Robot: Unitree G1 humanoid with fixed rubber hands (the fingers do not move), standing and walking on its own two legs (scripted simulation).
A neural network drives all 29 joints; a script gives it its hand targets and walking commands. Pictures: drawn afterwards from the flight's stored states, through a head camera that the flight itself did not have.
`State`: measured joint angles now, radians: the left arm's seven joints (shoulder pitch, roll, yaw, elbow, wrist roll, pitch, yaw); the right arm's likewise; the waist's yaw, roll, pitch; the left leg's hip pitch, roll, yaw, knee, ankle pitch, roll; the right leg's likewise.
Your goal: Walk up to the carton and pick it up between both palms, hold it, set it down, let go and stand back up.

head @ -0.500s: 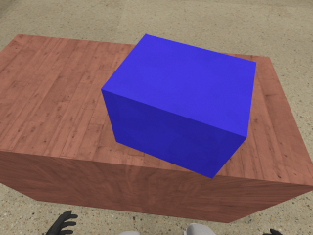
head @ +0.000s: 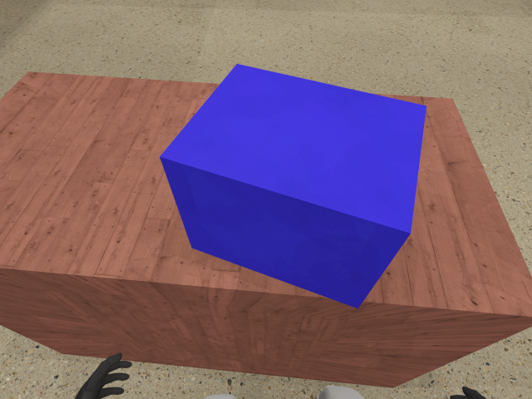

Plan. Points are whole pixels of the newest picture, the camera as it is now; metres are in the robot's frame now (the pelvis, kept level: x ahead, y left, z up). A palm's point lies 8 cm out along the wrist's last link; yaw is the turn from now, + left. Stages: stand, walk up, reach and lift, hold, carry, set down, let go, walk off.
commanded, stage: walk up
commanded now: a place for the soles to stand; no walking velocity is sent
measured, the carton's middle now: (296, 184) +0.39 -0.02 +0.09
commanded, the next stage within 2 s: reach and lift in 1.06 s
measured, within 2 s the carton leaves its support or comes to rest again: neither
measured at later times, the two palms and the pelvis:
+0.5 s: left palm out of the picture +0.10 +0.28 -0.09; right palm out of the picture +0.08 -0.31 -0.09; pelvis -0.01 -0.01 +0.00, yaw +0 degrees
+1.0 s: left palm out of the picture +0.11 +0.27 -0.09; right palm out of the picture +0.08 -0.32 -0.09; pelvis -0.01 -0.02 +0.00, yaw +0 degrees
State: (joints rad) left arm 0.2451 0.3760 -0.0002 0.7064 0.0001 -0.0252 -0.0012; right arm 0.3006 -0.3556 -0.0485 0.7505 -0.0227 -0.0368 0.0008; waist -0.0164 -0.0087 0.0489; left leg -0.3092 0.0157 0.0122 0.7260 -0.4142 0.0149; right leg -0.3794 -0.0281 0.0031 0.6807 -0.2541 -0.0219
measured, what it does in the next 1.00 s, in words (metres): stands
